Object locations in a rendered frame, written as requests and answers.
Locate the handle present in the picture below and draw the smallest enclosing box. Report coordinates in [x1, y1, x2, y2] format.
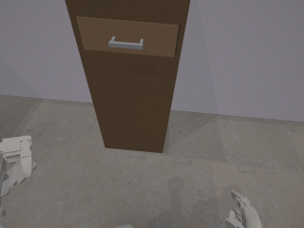
[108, 36, 143, 50]

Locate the cabinet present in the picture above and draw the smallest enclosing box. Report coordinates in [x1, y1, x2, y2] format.
[65, 0, 191, 153]

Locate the drawer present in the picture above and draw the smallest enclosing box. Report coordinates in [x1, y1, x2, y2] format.
[76, 16, 180, 57]

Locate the robot right hand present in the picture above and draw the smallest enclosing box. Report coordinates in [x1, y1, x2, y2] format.
[225, 190, 263, 228]

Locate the robot left hand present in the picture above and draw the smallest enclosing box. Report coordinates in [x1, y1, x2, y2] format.
[0, 135, 37, 205]

